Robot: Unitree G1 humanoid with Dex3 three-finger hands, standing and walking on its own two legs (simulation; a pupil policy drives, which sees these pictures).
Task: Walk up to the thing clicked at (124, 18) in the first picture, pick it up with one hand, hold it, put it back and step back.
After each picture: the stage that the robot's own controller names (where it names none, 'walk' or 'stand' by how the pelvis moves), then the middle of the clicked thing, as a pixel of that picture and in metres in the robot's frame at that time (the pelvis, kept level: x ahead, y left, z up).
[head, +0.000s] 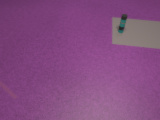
stand; (122, 23) +1.74 -0.54 -0.66
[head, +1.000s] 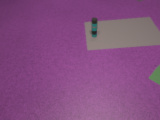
walk; (94, 27) +1.66 -0.07 -0.63
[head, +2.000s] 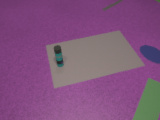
walk; (58, 56) +1.10 +0.25 -0.64
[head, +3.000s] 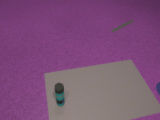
walk; (59, 95) +0.68 +0.16 -0.62
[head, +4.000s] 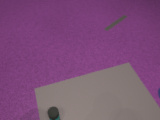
stand; (54, 118) +0.44 +0.17 -0.63
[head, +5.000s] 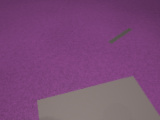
stand; out of the picture +0.40 +0.18 -0.64
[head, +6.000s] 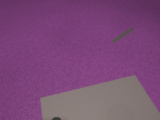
stand; out of the picture +0.42 +0.18 -0.65
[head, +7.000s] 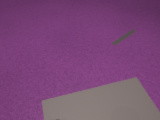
stand; out of the picture +0.42 +0.17 -0.66
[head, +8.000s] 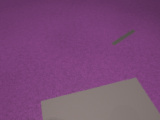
stand; out of the picture +0.41 +0.18 -0.66
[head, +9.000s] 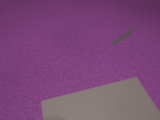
stand; out of the picture +0.41 +0.18 -0.66
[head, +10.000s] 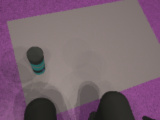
go down; (37, 62) +0.49 +0.16 -0.36
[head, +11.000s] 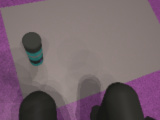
go down; (34, 51) +0.51 +0.16 -0.29
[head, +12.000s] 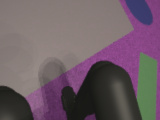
close in; out of the picture +0.51 +0.21 -0.18
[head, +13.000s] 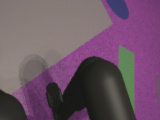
close; out of the picture +0.51 +0.22 -0.18
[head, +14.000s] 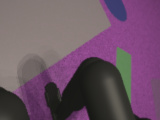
lift; out of the picture +0.47 +0.20 -0.19
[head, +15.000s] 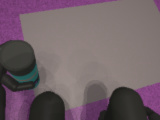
lift; (25, 70) +0.36 +0.18 -0.04
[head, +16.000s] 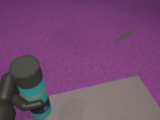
hold; (34, 92) +0.30 +0.16 +0.08
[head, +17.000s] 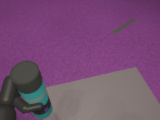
hold; (35, 94) +0.31 +0.16 +0.03
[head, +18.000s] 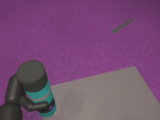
crouch; (40, 93) +0.32 +0.14 +0.03
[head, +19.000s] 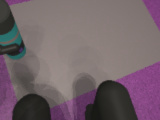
crouch; (7, 35) +0.49 +0.17 -0.05
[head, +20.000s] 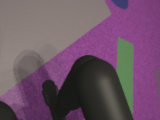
lower; out of the picture +0.50 +0.22 -0.19
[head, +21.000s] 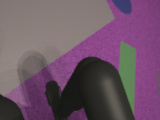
lower; out of the picture +0.49 +0.22 -0.19
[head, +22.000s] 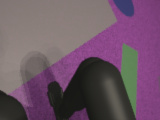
lower; out of the picture +0.48 +0.21 -0.19
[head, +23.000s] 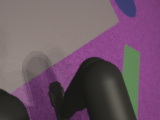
lower; out of the picture +0.48 +0.20 -0.19
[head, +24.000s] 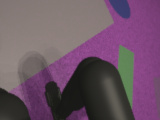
loosen; out of the picture +0.47 +0.18 -0.19
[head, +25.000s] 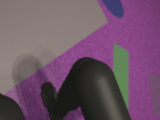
withdraw; out of the picture +0.47 +0.19 -0.20
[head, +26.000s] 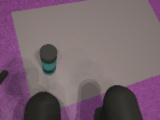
walk; (48, 62) +0.48 +0.11 -0.30
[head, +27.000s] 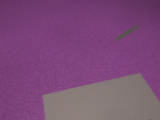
stand; out of the picture +0.39 +0.11 -0.59
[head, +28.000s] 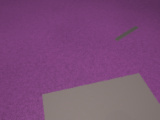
stand; out of the picture +0.40 +0.12 -0.60
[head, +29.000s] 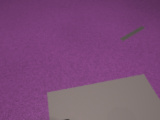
stand; out of the picture +0.39 +0.11 -0.63
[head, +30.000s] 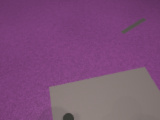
walk; out of the picture +0.41 +0.11 -0.65
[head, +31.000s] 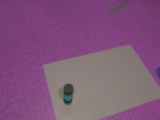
walk; (68, 95) +0.55 +0.06 -0.64
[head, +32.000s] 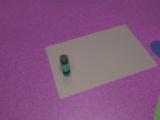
walk; (65, 66) +0.83 +0.19 -0.63
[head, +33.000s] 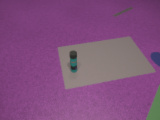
stand; (73, 62) +1.08 +0.10 -0.63
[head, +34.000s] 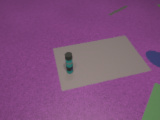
stand; (69, 63) +1.06 +0.13 -0.66
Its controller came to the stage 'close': yes
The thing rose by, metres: 0.69
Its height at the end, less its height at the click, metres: +0.00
